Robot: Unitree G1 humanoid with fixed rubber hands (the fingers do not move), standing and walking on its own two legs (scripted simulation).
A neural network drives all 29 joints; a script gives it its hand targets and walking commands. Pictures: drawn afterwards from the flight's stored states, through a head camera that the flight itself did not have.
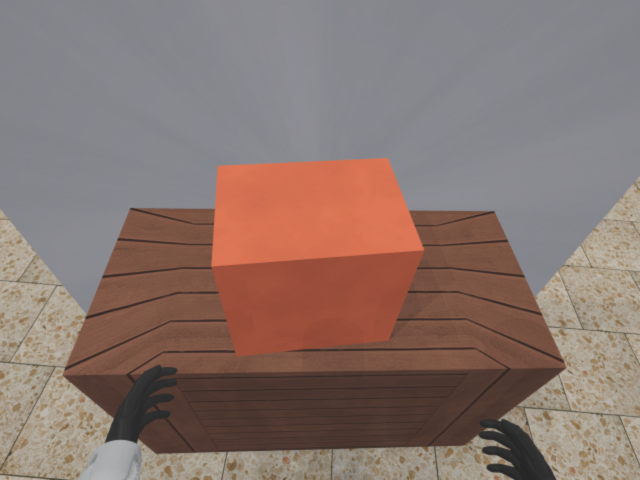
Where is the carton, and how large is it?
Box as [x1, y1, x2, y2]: [211, 158, 423, 355]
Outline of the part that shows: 387,158 218,166 211,266 236,355 388,340 421,257 423,248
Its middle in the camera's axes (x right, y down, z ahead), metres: -0.02 +0.03 +0.67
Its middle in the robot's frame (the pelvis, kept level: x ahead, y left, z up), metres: +0.47 +0.04 -0.06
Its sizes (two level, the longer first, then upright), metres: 0.281 0.202 0.268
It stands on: a pedestal, 0.57 m high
